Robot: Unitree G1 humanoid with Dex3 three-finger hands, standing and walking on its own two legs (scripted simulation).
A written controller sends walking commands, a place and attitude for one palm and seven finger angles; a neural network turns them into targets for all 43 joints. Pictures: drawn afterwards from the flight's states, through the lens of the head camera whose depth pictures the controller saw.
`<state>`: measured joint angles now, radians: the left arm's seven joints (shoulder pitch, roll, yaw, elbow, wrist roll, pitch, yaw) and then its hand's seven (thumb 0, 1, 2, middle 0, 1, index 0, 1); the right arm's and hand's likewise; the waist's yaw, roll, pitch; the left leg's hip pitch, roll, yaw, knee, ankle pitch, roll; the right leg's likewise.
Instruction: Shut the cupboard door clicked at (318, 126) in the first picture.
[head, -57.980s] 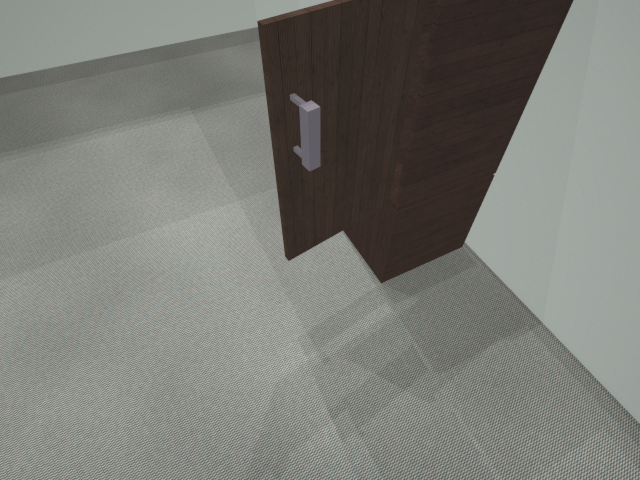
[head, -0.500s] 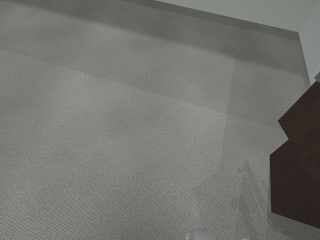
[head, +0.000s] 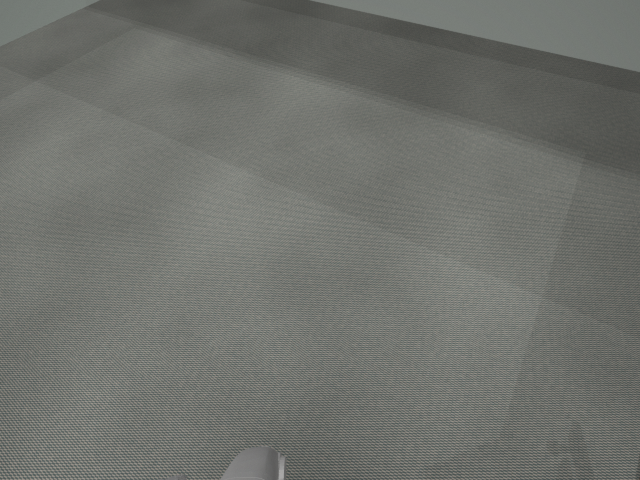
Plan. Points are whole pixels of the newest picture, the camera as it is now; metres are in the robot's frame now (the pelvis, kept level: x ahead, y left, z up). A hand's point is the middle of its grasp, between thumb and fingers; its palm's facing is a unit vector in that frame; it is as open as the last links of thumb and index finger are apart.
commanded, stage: walk to a spot facing it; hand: left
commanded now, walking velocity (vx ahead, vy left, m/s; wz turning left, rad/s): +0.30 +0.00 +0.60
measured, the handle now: out of the picture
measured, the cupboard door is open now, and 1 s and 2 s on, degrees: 26 26 26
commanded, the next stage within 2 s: turn to face it in 0.36 s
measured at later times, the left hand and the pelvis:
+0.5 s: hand (146, 431) +0.22 +0.28 -0.18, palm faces +0.31 -0.93 -0.21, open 7.4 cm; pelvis +0.20 +0.07 -0.01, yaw +17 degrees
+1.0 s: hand (183, 332) +0.38 +0.26 -0.17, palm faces +0.13 -0.97 -0.23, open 7.3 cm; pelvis +0.35 +0.07 +0.00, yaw +5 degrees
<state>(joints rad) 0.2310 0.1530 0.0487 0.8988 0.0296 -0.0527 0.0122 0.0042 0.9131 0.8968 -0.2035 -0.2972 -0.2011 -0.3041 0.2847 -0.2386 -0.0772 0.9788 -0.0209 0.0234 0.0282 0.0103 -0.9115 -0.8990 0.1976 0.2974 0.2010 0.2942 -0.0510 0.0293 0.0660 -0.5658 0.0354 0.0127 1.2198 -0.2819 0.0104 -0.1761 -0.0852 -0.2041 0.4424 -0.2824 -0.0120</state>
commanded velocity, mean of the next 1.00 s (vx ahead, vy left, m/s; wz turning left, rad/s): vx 0.11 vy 0.00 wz -0.10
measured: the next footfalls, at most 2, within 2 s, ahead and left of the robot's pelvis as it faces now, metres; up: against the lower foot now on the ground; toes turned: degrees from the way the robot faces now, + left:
left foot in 0.28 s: +0.24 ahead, +0.13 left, +0.00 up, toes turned +16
right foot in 0.78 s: +0.41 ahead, -0.02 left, +0.00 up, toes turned +8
